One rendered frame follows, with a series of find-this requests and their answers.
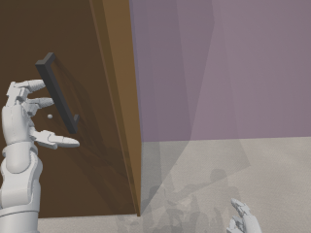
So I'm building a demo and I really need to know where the handle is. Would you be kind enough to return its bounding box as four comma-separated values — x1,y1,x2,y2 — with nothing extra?
35,52,80,134

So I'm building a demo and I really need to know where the wardrobe door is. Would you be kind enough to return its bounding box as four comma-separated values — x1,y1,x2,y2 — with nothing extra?
0,0,136,218

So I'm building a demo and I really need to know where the right robot hand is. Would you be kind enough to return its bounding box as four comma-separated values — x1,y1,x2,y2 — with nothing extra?
226,198,262,233

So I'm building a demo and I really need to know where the left robot forearm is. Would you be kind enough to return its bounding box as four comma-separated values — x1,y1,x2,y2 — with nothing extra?
0,141,43,233

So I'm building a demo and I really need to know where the left robot hand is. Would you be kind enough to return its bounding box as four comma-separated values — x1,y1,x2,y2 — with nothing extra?
1,80,80,150

